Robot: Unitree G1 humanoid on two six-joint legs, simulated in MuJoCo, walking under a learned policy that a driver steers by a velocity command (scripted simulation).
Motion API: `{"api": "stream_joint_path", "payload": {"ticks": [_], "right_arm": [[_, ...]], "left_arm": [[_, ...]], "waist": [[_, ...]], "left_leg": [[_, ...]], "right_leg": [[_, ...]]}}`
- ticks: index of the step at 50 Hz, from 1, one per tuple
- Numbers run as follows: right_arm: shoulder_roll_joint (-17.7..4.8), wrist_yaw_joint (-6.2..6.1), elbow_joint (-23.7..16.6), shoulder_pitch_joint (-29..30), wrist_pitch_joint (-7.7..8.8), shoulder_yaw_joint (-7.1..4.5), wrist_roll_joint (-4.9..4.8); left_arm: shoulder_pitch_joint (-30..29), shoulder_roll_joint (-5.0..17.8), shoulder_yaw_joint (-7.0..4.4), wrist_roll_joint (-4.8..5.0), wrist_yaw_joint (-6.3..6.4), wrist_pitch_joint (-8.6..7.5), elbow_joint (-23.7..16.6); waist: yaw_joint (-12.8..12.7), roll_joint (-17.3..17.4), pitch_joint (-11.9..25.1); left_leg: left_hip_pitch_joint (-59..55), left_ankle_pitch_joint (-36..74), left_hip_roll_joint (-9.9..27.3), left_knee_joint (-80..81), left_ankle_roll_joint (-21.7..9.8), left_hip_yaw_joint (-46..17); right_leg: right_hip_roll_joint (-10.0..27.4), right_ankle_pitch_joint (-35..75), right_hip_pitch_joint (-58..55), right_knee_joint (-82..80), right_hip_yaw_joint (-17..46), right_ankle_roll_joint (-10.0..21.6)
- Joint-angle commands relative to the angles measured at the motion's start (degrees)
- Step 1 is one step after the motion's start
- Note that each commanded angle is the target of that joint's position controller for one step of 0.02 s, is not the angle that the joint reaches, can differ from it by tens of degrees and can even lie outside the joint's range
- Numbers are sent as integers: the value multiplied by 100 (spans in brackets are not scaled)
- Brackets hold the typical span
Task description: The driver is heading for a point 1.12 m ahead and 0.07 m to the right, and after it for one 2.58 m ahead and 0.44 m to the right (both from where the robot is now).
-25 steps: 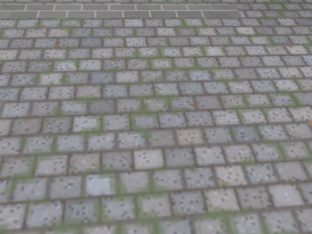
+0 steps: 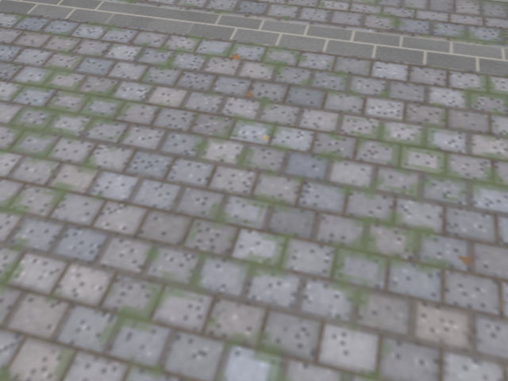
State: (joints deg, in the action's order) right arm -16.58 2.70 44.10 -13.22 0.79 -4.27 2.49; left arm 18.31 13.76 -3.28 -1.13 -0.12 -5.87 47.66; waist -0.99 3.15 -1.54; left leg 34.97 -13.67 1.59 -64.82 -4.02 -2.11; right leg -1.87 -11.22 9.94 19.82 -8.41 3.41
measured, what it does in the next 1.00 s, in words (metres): walks ahead: left foot, then right foot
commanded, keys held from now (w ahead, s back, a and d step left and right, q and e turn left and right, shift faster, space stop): w+q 0.08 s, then w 0.16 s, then no key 0.76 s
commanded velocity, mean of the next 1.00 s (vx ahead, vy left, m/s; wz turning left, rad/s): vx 0.23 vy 0.00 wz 0.19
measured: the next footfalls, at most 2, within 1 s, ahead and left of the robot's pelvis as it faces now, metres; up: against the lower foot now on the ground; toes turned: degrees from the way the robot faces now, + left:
left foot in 0.28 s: +0.30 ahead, +0.13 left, +0.00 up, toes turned +11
right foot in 0.74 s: +0.41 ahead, -0.03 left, +0.00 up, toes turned +6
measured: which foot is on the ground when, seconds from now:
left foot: up 0.00-0.26, down 0.28-1.00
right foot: down 0.00-0.28, up 0.30-0.72, down 0.74-1.00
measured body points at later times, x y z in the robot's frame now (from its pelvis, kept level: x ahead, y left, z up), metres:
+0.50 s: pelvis +0.24 +0.06 +0.00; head +0.29 +0.08 +0.45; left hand +0.26 +0.32 -0.15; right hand +0.36 -0.17 -0.13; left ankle +0.26 +0.12 -0.74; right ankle +0.26 -0.09 -0.67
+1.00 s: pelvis +0.33 +0.04 +0.00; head +0.33 +0.04 +0.45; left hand +0.33 +0.27 -0.15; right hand +0.36 -0.18 -0.16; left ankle +0.26 +0.12 -0.74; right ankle +0.37 -0.04 -0.74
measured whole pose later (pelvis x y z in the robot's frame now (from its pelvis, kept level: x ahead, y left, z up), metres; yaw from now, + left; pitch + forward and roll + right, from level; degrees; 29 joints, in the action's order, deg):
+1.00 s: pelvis +0.33 +0.04 +0.00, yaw +9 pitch -2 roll +0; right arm -9.6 -2.3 62.9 -16.8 0.6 0.0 0.6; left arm 14.1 9.1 -0.2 -0.3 2.1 -1.0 59.0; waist 0.1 0.5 -1.9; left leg 3.8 -16.7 -2.0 -22.1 -2.2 2.7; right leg -1.4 -10.8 12.5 24.8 -3.7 3.2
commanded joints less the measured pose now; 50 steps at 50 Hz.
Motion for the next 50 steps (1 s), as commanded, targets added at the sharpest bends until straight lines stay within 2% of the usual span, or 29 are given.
{"api": "stream_joint_path", "payload": {"ticks": [1, 5, 7, 10, 12, 13, 14, 15, 16, 17, 18, 19, 20, 21, 22, 25, 28, 31, 34, 35, 36, 37, 38, 39, 40, 42, 44, 47, 50], "right_arm": [[0, 91, -414, 107, -7, 50, 1], [156, 173, -667, 954, 52, 169, -39], [191, 200, -775, 1329, 68, 213, -35], [141, 152, -835, 1574, 88, 226, 6], [54, 80, -736, 1315, 124, 191, 54], [-3, 40, -525, 721, 188, 155, 84], [-134, -21, -184, -198, 274, 89, 162], [-565, -115, 7, -1100, 323, -20, 263], [-1059, -181, 32, -1135, 305, -123, 113], [-948, -257, 87, -1330, 255, -157, -162], [-708, -281, 155, -841, 289, -66, -203], [-354, -272, 178, -508, 304, 27, -205], [-137, -284, 181, -246, 315, 95, -229], [14, -296, 189, -42, 313, 156, -240], [30, -295, 227, -36, 344, 184, -220], [-130, -283, 408, -60, 423, 183, -179], [-99, -293, 624, -201, 398, 227, -164], [-116, -314, 845, -464, 342, 238, -136], [-114, -357, 992, -471, 264, 254, -121], [-102, -381, 1021, -383, 236, 265, -151], [-71, -407, 1070, -394, 215, 276, -177], [40, -432, 1090, -603, 210, 307, -147], [234, -432, 1203, -1203, 188, 316, -164], [322, -467, 1448, -1368, 79, 342, -221], [220, -489, 1483, -1211, 13, 328, -201], [114, -464, 1530, -900, -25, 301, -174], [175, -458, 1628, -814, -19, 321, -177], [267, -503, 1792, -785, 12, 361, -191], [312, -535, 1923, -756, -4, 376, -191]], "left_arm": [[99, 434, -62, 9, -25, -136, -201], [357, 491, -48, 10, -21, -110, -51], [591, 591, -50, 7, 3, -81, 64], [945, 722, -51, -2, 41, 26, 305], [1041, 860, -55, 1, 68, 115, 447], [1056, 899, -46, 7, 83, 168, 513], [1041, 863, -15, 62, 101, 199, 521], [1010, 612, 71, 109, 107, 173, 283], [1528, 59, 203, 298, 19, 186, 108], [890, 709, -9, 178, 92, 241, 139], [475, 503, 46, 237, 73, 210, 0], [386, 389, 84, 186, 71, 202, 60], [400, 382, 65, 77, 65, 274, 141], [667, 299, 75, -10, 44, 375, 247], [770, 217, 69, -54, 25, 452, 315], [800, 59, 74, -50, -3, 554, 388], [308, 47, 102, -52, 51, 583, 342], [-32, 85, 126, -17, 126, 599, 350], [-117, 105, 138, -11, 184, 563, 425], [-21, 60, 151, -19, 198, 533, 497], [77, 79, 163, -39, 213, 480, 565], [277, 380, 108, -69, 242, 412, 649], [246, 686, 76, -51, 245, 373, 661], [65, 463, 127, 47, 224, 400, 674], [-162, 226, 197, 29, 198, 414, 658], [-398, 152, 222, 24, 190, 440, 676], [-218, 149, 211, 93, 231, 445, 824], [-102, 101, 209, 100, 235, 448, 988], [-96, 64, 216, 78, 237, 465, 1117]], "waist": [[133, -670, -79], [-45, -683, -219], [-157, -697, -313], [-225, -708, -404], [-53, -827, -185], [216, -831, 121], [601, -702, 657], [904, -206, 1484], [601, 1055, 2306], [780, -1, 2195], [549, 159, 1474], [342, -88, 867], [141, -139, 546], [-74, -57, 482], [-150, -61, 499], [-325, 41, 543], [-185, 262, 380], [1, 295, 338], [39, 203, 177], [-48, 106, 121], [-118, -101, 99], [-25, -479, 253], [379, -1106, 269], [269, -1302, 325], [314, -1189, 144], [276, -955, -58], [176, -683, -61], [105, -416, -8], [82, -350, -74]], "left_leg": [[678, 599, 272, 218, 64, -151], [339, 1456, 208, 1639, 43, 259], [54, 1369, 124, 2260, -14, 499], [-166, 743, -46, 2868, -191, 699], [-757, 139, -367, 3170, -390, 887], [-1441, 196, -574, 3505, -507, 899], [-2731, 746, -592, 3885, -635, 790], [-4392, 1546, 689, 3653, -885, -525], [-5904, 3856, 2569, 3852, -1935, -3127], [-5529, 5326, 2191, 3791, -1781, -2554], [-4883, 5907, 1950, 3921, -1592, -1645], [-4140, 5502, 1638, 4189, -1280, -1200], [-3591, 5146, 1382, 4417, -1035, -909], [-3111, 4997, 1215, 4629, -908, -626], [-2808, 5208, 1132, 4724, -874, -450], [-2429, 5425, 943, 4851, -883, 3], [-2337, 4927, 762, 4847, -748, 231], [-2432, 4400, 862, 4783, -772, 116], [-2409, 3544, 1012, 4601, -782, -176], [-2328, 3041, 972, 4460, -703, -229], [-2185, 2245, 827, 4303, -500, -264], [-1992, 1252, 561, 4046, -264, -209], [-1818, -175, 45, 3861, -111, 65], [-2240, -713, -176, 3817, -8, 254], [-2545, -546, -148, 3994, 30, 176], [-2805, 48, 3, 4349, 44, 26], [-2810, 449, 166, 4509, 39, -87], [-2738, 588, 232, 4616, 69, -96], [-2751, 560, 249, 4666, 82, -89]], "right_leg": [[1669, 1227, -245, -1185, 976, 663], [1444, 1757, -255, -1112, 220, 484], [1503, 1845, -376, -1137, 110, 470], [1701, 2437, -998, -913, 76, 497], [1754, 4186, -1364, -156, -54, 463], [1680, 4916, -1412, 685, -159, 390], [1499, 4575, -935, 1828, -356, 234], [1263, 2268, 325, 3463, -379, 83], [191, -2546, 2313, 5545, -144, -220], [330, -2028, 2492, 5790, 763, -200], [500, -1660, 2624, 5565, 940, -166], [633, -1429, 2550, 5082, 921, -174], [718, -1251, 2311, 4740, 926, -208], [701, -1124, 1897, 4491, 894, -270], [608, -953, 1566, 4349, 835, -309], [473, -490, 1252, 3812, 726, -377], [460, -35, 1159, 2879, 645, -335], [416, 103, 960, 2303, 609, -259], [360, -139, 643, 1660, 630, -125], [338, 39, 351, 1137, 612, -69], [435, 692, -91, 424, 746, -28], [985, 1834, -631, 270, 1303, 15], [1620, 3172, -807, 382, 1885, 338], [1859, 2887, -258, 205, 2150, 779], [1690, 2317, 150, 21, 2162, 696], [1157, 1480, 402, -29, 1693, 306], [885, 1293, 200, 63, 1409, 130], [857, 1523, -140, 152, 1355, 135], [846, 1476, -147, 133, 1344, 139]]}}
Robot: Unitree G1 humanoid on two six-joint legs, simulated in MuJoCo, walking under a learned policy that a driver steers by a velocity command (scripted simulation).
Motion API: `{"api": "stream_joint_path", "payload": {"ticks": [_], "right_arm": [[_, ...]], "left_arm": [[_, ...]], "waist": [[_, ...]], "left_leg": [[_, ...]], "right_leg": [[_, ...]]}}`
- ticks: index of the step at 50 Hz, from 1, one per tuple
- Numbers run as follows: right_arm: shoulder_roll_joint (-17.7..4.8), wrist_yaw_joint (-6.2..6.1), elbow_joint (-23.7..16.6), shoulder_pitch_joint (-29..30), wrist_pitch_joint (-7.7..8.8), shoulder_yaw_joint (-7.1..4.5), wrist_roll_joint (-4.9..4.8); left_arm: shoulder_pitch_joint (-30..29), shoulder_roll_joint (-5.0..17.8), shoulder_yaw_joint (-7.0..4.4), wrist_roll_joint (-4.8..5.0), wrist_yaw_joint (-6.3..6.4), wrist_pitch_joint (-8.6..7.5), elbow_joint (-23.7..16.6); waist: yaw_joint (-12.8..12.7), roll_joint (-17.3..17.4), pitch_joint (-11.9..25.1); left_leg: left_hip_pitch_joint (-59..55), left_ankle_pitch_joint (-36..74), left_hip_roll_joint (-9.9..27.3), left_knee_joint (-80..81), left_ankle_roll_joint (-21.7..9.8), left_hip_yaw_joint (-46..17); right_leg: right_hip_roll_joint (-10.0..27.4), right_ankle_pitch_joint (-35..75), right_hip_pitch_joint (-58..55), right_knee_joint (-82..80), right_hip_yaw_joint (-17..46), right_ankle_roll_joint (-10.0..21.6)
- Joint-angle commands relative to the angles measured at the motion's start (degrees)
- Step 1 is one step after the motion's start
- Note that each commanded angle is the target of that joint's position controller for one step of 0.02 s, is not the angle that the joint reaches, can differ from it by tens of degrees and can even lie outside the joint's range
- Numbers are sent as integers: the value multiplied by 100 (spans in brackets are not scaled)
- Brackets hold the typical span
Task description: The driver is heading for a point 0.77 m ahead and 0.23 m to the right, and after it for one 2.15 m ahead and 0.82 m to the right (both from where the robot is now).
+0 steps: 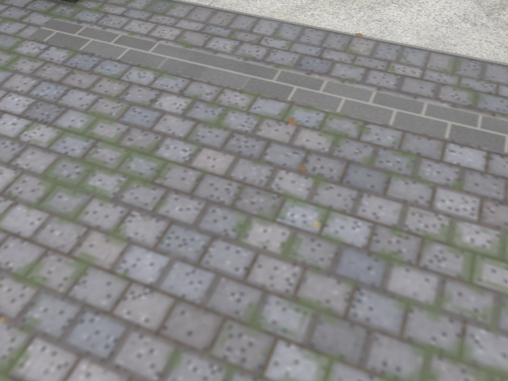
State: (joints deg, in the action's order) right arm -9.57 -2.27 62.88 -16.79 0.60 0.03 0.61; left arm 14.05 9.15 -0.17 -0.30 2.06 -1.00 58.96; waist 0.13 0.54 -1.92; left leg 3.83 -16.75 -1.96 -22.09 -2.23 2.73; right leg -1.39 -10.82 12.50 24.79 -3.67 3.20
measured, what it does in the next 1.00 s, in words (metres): walks ahead, turning right: right foot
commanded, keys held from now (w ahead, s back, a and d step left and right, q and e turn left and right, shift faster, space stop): w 0.26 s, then w+e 0.74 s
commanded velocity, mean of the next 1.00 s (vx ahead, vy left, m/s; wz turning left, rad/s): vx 0.39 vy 0.00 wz -0.30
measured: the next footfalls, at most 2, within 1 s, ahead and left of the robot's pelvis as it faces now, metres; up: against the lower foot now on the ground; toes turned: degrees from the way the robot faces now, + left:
right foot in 0.62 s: +0.32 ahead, -0.10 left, +0.00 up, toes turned -13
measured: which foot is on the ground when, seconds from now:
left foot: down 0.00-0.62, up 0.64-1.00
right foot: down 0.00-0.28, up 0.30-0.60, down 0.62-1.00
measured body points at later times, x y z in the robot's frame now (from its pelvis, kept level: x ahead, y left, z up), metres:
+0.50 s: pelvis +0.11 +0.00 -0.01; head +0.14 +0.00 +0.44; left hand +0.24 +0.23 -0.15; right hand -0.03 -0.21 -0.15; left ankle -0.05 +0.09 -0.74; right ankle +0.21 -0.10 -0.70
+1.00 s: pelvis +0.35 -0.07 +0.00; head +0.37 -0.09 +0.45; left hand +0.42 +0.20 -0.13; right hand +0.45 -0.35 -0.11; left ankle +0.57 +0.06 -0.68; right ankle +0.28 -0.09 -0.74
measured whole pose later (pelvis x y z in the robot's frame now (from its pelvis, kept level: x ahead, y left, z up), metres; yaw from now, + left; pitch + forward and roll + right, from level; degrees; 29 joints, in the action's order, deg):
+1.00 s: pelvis +0.35 -0.07 +0.00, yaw -21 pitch +1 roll +0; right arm -13.6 0.9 46.6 -2.9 1.9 -2.4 2.3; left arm 23.0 13.2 -3.8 -0.3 -0.2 -3.1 54.5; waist -4.8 1.5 -1.6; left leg 38.3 -2.4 6.1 -44.7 3.0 -3.3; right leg -9.0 -12.5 3.4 15.9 6.3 8.1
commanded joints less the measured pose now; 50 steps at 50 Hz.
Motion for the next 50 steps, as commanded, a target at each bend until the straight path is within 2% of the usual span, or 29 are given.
{"api": "stream_joint_path", "payload": {"ticks": [1, 3, 5, 7, 10, 12, 13, 14, 15, 16, 17, 18, 19, 22, 25, 27, 29, 30, 31, 32, 33, 34, 35, 36, 37, 39, 41, 44, 50], "right_arm": [[-362, -33, 108, -489, 12, -50, 8], [-422, -6, 139, -555, -2, -92, 47], [-392, 41, 75, -572, 21, -96, 69], [-291, 81, -6, -550, 108, -76, 87], [-238, 157, -102, -553, 269, -85, 120], [-255, 177, -41, -874, 349, -103, 106], [-261, 161, 56, -1192, 389, -108, 95], [-409, 115, 205, -1673, 438, -152, 60], [-802, 45, 390, -2231, 462, -282, 1], [-943, 5, 455, -2299, 436, -349, 60], [-755, -5, 413, -2283, 424, -314, 148], [-641, -2, 378, -2186, 411, -283, 188], [-577, 5, 325, -1980, 407, -257, 183], [-457, 29, 121, -1365, 490, -171, 103], [-575, 12, 32, -1049, 569, -141, 73], [-796, -15, 54, -1164, 618, -169, 33], [-1006, -47, 2, -1133, 580, -220, 26], [-1067, -31, -54, -1075, 551, -238, 36], [-1056, 34, -204, -986, 548, -246, 68], [-400, 135, -536, -1209, 579, -172, -18], [-889, 208, -828, -614, 637, -259, 15], [-966, 244, -1039, -138, 679, -283, 8], [-948, 241, -1088, -55, 707, -289, 21], [-875, 220, -1131, -20, 647, -299, 72], [-745, 219, -1102, -197, 527, -271, 157], [-648, 226, -1156, -259, 332, -269, 206], [-679, 237, -1354, 134, 243, -286, 216], [-765, 258, -1722, 1058, 197, -320, 182], [-792, 342, -2179, 2074, 192, -304, 162]], "left_arm": [[408, 522, -102, -9, 13, -12, 55], [463, 701, -203, -29, -19, 45, 101], [506, 734, -248, -27, -75, 59, 76], [680, 705, -269, -20, -120, 7, 93], [943, 868, -366, -43, -163, -60, 161], [679, 877, -394, -22, -178, -76, 85], [335, 778, -379, 2, -194, -98, -41], [-176, 546, -320, 51, -223, -151, -269], [-615, 283, -262, 58, -248, -243, -497], [-837, 618, -338, -98, -225, -293, -612], [-831, 694, -383, -147, -213, -298, -555], [-657, 578, -375, -92, -234, -286, -472], [-576, 518, -374, -58, -269, -261, -458], [-892, 340, -329, -99, -381, -157, -667], [-1249, 195, -235, -94, -447, -98, -919], [-999, 402, -294, -91, -409, -71, -906], [-37, 671, -421, -89, -376, -99, -645], [686, 856, -521, -126, -357, -117, -398], [1229, 1273, -673, -187, -311, -111, -284], [1079, 1771, -768, -179, -294, -54, -440], [833, 1778, -753, 3, -315, -9, -465], [403, 1526, -673, 1, -270, -19, -517], [198, 1226, -594, -13, -262, -53, -525], [23, 1100, -543, -39, -241, -110, -555], [-83, 1045, -508, -39, -214, -159, -583], [28, 1084, -494, -22, -216, -272, -583], [230, 1191, -512, 11, -214, -307, -585], [655, 1205, -520, 25, -230, -290, -609], [1347, 1240, -536, -13, -181, -249, -665]], "waist": [[-24, -86, 43], [-31, -81, -224], [-44, -138, -754], [-90, -262, -922], [-104, -583, -526], [119, -522, -493], [317, -260, -561], [578, 410, -664], [778, 1339, -753], [759, 1072, -1157], [692, 361, -1042], [550, 164, -835], [375, 180, -753], [112, 434, -787], [-28, 527, -884], [-158, 608, -542], [-584, 663, 74], [-904, 624, 420], [-1175, 208, 663], [-666, -1339, 1337], [-750, -629, 1341], [-549, -293, 545], [-302, 215, 12], [-63, 381, -146], [137, 342, -160], [249, 137, -104], [175, -42, -177], [-151, -172, -301], [-582, -321, -126]], "left_leg": [[333, 401, 549, 397, -130, -530], [627, -976, 382, 156, -328, -458], [1136, -1881, 386, 6, -502, -587], [1469, -1787, 340, -295, -571, -610], [1455, -937, 135, -792, -565, -248], [949, -843, 175, -539, -663, -294], [391, -919, 312, -122, -754, -588], [-600, -1160, 736, 599, -892, -1339], [-1707, -994, 1607, 1389, -1095, -2522], [-2105, 668, 2274, 1288, -1231, -2711], [-2209, 1728, 2277, 1011, -1196, -2272], [-2239, 2284, 2135, 930, -1069, -1851], [-2055, 2441, 1974, 989, -925, -1457], [-967, 2558, 1469, 1293, -657, -566], [11, 3407, 1259, 1290, -520, 148], [-39, 5363, 1368, 571, -466, 412], [-162, 6433, 1483, -991, -405, 577], [171, 5907, 1419, -2122, -342, 632], [1154, 4150, 1140, -3806, -240, 691], [2891, -1021, -91, -6392, 22, 472], [3584, -784, -4, -6717, -65, -575], [3876, -333, 367, -6380, -122, -629], [3609, -65, 595, -5765, -121, -589], [3187, -34, 751, -5273, -57, -648], [2768, -88, 801, -4963, 30, -654], [2500, -85, 815, -4410, 166, -541], [2686, 297, 841, -3847, 310, -418], [3323, 1080, 850, -2972, 504, -378], [3876, 1584, 584, -2056, 556, -420]], "right_leg": [[713, 771, -417, -390, 834, 185], [539, -1484, -81, -382, 869, 352], [700, -2793, 383, -600, 1281, 545], [988, -3065, 348, -797, 1842, 754], [1461, -2901, -149, -1241, 2654, 1048], [1451, -2590, 191, -1074, 2565, 1032], [1218, -2239, 737, -693, 2177, 881], [638, -1693, 1798, 152, 1375, 616], [-193, -1236, 3051, 1657, 166, 290], [-104, -1792, 4063, 2458, -98, 239], [120, -1783, 4202, 2947, 190, 233], [184, -1568, 4108, 3237, 326, 228], [220, -1308, 3952, 3379, 351, 229], [144, -466, 3209, 3086, 53, 188], [38, 183, 1892, 1810, -367, 265], [-246, 139, 995, 1606, -721, 466], [-486, -8, -17, 1386, -753, 728], [-540, -34, -888, 1009, -591, 900], [130, -790, -1790, 531, 538, 1180], [1966, -982, -2828, -407, 4027, 2116], [2042, -1660, -2577, -1190, 4846, 2334], [2003, -1844, -1858, -1296, 4145, 2129], [1815, -1217, -965, -1430, 3604, 1856], [1513, -536, -366, -1433, 3118, 1640], [1263, -75, 91, -1456, 2682, 1537], [991, 477, 424, -1468, 2207, 1474], [825, 421, 506, -1575, 2025, 1418], [781, 375, 83, -1668, 2180, 1223], [768, 1387, -1149, -1223, 2393, 980]]}}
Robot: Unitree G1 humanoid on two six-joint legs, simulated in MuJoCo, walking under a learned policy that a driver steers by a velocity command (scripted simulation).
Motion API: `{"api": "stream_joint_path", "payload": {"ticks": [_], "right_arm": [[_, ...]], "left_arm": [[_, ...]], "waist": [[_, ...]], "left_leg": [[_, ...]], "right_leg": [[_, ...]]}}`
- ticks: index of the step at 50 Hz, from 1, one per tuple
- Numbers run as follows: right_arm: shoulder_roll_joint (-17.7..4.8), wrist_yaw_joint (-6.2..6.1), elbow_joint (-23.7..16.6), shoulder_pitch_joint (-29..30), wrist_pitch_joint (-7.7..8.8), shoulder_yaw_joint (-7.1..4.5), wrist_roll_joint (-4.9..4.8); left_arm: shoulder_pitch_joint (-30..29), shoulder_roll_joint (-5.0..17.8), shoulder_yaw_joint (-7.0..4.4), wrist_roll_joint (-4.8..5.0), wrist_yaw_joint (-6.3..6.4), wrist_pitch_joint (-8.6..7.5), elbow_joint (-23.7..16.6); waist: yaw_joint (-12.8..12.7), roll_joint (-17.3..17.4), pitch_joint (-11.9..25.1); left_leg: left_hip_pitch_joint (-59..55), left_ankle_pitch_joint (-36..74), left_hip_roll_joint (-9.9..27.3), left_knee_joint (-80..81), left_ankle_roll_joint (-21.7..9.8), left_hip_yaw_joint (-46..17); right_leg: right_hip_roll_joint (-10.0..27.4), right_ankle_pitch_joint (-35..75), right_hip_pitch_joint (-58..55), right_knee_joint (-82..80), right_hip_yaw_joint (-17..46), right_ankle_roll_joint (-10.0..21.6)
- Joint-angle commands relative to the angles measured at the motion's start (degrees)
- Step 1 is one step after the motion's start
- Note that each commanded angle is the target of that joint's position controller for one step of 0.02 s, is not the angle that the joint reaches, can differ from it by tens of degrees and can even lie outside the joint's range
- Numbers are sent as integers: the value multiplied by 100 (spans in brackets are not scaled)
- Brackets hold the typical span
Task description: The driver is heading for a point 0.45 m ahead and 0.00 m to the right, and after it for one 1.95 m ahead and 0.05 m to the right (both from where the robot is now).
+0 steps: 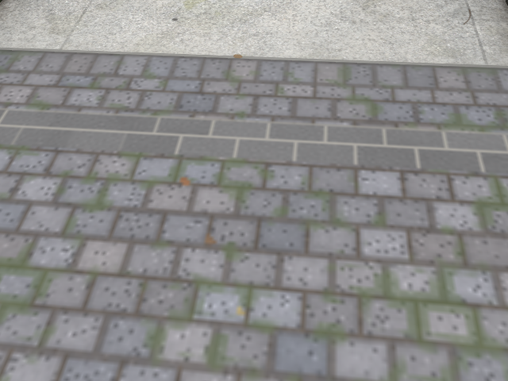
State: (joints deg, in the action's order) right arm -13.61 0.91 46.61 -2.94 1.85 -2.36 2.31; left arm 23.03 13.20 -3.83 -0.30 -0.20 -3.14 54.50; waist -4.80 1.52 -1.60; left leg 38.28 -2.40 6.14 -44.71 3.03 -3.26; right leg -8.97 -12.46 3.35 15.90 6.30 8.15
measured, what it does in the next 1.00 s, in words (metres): walks ahead: left foot, then right foot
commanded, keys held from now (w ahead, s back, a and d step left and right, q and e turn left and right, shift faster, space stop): w+e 0.16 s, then w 0.20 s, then no key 0.64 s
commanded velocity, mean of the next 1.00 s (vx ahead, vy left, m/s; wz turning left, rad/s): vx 0.29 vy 0.00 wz -0.23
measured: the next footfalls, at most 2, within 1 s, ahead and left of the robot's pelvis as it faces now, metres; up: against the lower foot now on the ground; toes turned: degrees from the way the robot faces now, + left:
left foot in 0.20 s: +0.29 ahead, +0.13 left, +0.00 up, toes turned -9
right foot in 0.64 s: +0.45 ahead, -0.10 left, +0.00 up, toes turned -12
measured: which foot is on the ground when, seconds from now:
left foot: up 0.00-0.18, down 0.20-0.64, up 0.66-0.96, down 0.98-1.00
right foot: down 0.00-0.20, up 0.22-0.62, down 0.64-1.00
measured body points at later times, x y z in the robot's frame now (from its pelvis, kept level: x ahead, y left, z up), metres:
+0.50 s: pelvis +0.27 +0.04 +0.00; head +0.31 +0.04 +0.45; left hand +0.47 +0.25 -0.12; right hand +0.21 -0.22 -0.13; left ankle +0.26 +0.14 -0.75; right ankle +0.34 -0.11 -0.69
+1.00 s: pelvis +0.37 -0.01 -0.01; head +0.37 -0.01 +0.44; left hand +0.48 +0.21 -0.15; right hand +0.35 -0.25 -0.16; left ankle +0.39 +0.11 -0.75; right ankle +0.41 -0.09 -0.75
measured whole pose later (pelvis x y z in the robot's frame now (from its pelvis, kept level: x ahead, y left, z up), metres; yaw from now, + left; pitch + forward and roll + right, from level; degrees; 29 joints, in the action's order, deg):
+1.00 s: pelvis +0.37 -0.01 -0.01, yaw -12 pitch -1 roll -1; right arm -10.9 -1.7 58.0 -15.5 -1.7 -0.6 1.6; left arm 13.0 10.8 -0.2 -0.4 1.2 -0.3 55.5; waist 0.2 0.7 -1.0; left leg 11.9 -15.8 1.2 -28.7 -0.3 -0.3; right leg -3.6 -7.7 16.2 24.8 -3.2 4.1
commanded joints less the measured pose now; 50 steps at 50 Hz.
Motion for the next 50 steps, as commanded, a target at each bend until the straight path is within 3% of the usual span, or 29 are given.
{"api": "stream_joint_path", "payload": {"ticks": [1, 5, 7, 8, 9, 10, 11, 12, 13, 14, 17, 20, 22, 25, 27, 29, 31, 32, 33, 34, 35, 36, 37, 39, 41, 46, 48, 49, 50], "right_arm": [[-382, 38, -636, 848, 78, -47, -14], [-411, 73, -943, 1196, 178, 20, -74], [-553, 34, -867, 623, 238, -12, -110], [-709, -24, -694, 6, 272, -77, -122], [-911, -101, -491, -831, 345, -156, -90], [-1329, -221, -425, -1807, 378, -257, 52], [-1799, -230, -387, -1894, 305, -371, 149], [-1327, -170, -372, -1640, 235, -342, 37], [-801, -128, -418, -1254, 246, -217, -27], [-553, -87, -381, -1038, 268, -145, -13], [-479, -58, -91, -1275, 389, -95, -72], [-553, -20, 103, -1527, 517, -102, -141], [-556, -15, 186, -1536, 505, -82, -144], [-588, -11, 311, -1614, 424, -62, -171], [-677, -19, 439, -1836, 376, -76, -186], [-743, -48, 505, -1846, 332, -91, -203], [-707, -84, 571, -1890, 274, -77, -240], [-589, -103, 540, -2128, 275, -38, -221], [-86, -139, 536, -2844, 232, 98, -315], [-277, -201, 757, -2977, 37, 46, -351], [-478, -200, 693, -2608, -72, -11, -251], [-422, -184, 642, -2227, -123, -13, -146], [-329, -173, 645, -2062, -168, 1, -110], [-153, -173, 813, -2207, -273, 48, -81], [-88, -204, 929, -2243, -344, 63, -107], [-47, -267, 1066, -1940, -429, 91, -112], [-85, -271, 1134, -1945, -375, 114, -51], [-195, -279, 1118, -1955, -313, 119, -7], [-368, -274, 1144, -1738, -271, 92, -87]], "left_arm": [[539, 835, -167, -29, 63, -30, -226], [698, 930, -180, -98, 132, -21, -287], [332, 1052, -204, -93, 154, -29, -414], [189, 1128, -216, -80, 122, -60, -464], [65, 1132, -209, -22, 61, -121, -482], [92, 771, -106, 55, 16, -198, -665], [870, 280, -18, 237, 18, -173, -743], [804, 792, -62, 6, 85, -97, -573], [345, 791, -71, -76, 44, -78, -570], [20, 663, -39, -103, 2, -80, -651], [-129, 528, -14, -205, -127, 55, -737], [-422, 443, 22, -217, -162, 111, -845], [-832, 341, 95, -211, -168, 96, -991], [-1394, 168, 249, -152, -199, 55, -1094], [-1528, 256, 264, -131, -159, 53, -1085], [-1449, 370, 250, -143, -99, 28, -1017], [-901, 487, 210, -238, -24, -69, -743], [-541, 780, 154, -305, 17, -150, -654], [-185, 1060, 94, -316, 49, -132, -644], [-125, 819, 127, -9, 52, -49, -608], [-465, 681, 168, 78, 54, 0, -657], [-832, 530, 222, 39, 90, 31, -681], [-1084, 400, 274, -10, 134, 48, -680], [-1338, 348, 297, -63, 189, 58, -637], [-1282, 343, 300, -81, 179, 37, -536], [-1251, 467, 246, -48, 167, 163, -285], [-1165, 419, 242, -2, 165, 234, -198], [-1087, 369, 241, 2, 156, 251, -161], [-924, 278, 225, 61, 141, 285, -120]], "waist": [[-137, -455, -164], [-170, -627, -125], [204, -734, 31], [470, -696, 343], [908, -434, 811], [1232, 71, 1668], [800, 1481, 2245], [691, 697, 1701], [646, 108, 856], [589, -100, 432], [395, 435, 196], [317, 376, 107], [304, 383, 48], [461, 615, 180], [531, 627, 263], [462, 542, 235], [228, 176, 383], [191, -273, 735], [361, -1290, 1532], [216, -1266, 2036], [315, -920, 1455], [400, -771, 911], [537, -711, 558], [755, -768, 452], [772, -694, 573], [722, -756, 291], [731, -508, 15], [671, -341, -120], [419, 222, -442]], "left_leg": [[469, 80, -286, 340, 16, 189], [112, -282, -558, 1007, -135, 238], [-1111, -574, -760, 1541, -304, 253], [-2099, -677, -941, 1733, -415, 330], [-3316, -360, -702, 2038, -612, 207], [-4707, -1452, 584, 2110, -921, -1014], [-5973, -1365, 2018, 2556, -1723, -3693], [-5332, -2049, 1842, 2741, -1771, -4053], [-4449, -1890, 1505, 2876, -1630, -3066], [-3848, -1220, 1189, 3015, -1497, -2305], [-3243, 284, 676, 3214, -1311, -1182], [-3237, 2058, 708, 3247, -1458, -666], [-3135, 3087, 581, 3212, -1410, -169], [-2834, 3425, 219, 3108, -1171, 399], [-3026, 3313, 313, 2902, -1091, 313], [-3196, 3061, 450, 2590, -1019, 151], [-3175, 2483, 219, 1719, -821, 198], [-2750, 1255, -32, 1009, -643, 371], [-1915, -2111, -515, -306, -483, 654], [-1930, -3538, -767, -1035, -461, 345], [-1651, -3589, -691, -1284, -438, 193], [-1512, -3311, -603, -1266, -421, 168], [-1631, -2971, -473, -1007, -379, 128], [-2268, -2501, -454, -533, -292, 231], [-2544, -2375, -514, -114, -266, 300], [-3042, -1525, -584, 1231, -351, 450], [-3422, -1019, -423, 2029, -474, 245], [-3373, -1232, -79, 2394, -549, -156], [-2546, -1835, 42, 2574, -654, -412]], "right_leg": [[1530, 1787, -395, -227, 1436, 506], [1606, 2869, -770, 315, 1624, 491], [1524, 3466, -353, 692, 1604, 242], [1371, 3984, -108, 1216, 1571, 100], [1094, 3910, 259, 2213, 1254, -45], [836, 2307, 1026, 3680, 890, -156], [-79, -1857, 2769, 5220, 195, -375], [453, -1555, 3292, 5736, 175, -290], [654, -966, 3251, 5649, 153, -309], [793, -685, 3168, 5389, 106, -339], [909, -614, 2874, 4933, -6, -440], [858, -458, 3105, 4582, -122, -566], [917, -95, 3060, 3858, -372, -675], [876, 689, 2164, 2550, -861, -698], [833, 916, 1859, 2150, -877, -646], [837, 918, 1603, 1726, -790, -515], [784, 1500, 717, 840, -749, -361], [1473, 3378, -144, 934, -193, -254], [3001, 5957, -1386, 1364, 1138, 496], [3246, 5751, -1128, 1117, 1673, 1076], [2992, 4599, -604, 723, 1466, 1036], [2739, 3669, -94, 408, 1251, 848], [2509, 3279, 389, 162, 952, 637], [2143, 2874, 1045, -53, 438, 369], [2023, 2431, 1121, -90, 269, 329], [1853, -580, 1656, -334, 393, 140], [1742, -1569, 2128, -394, 473, -217], [1627, -1562, 2195, -262, 449, -401], [1246, -1046, 1872, -186, 66, -500]]}}
Over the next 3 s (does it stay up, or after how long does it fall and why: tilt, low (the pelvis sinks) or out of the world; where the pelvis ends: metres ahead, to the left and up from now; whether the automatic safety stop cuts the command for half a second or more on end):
stays up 0.43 0.02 0.00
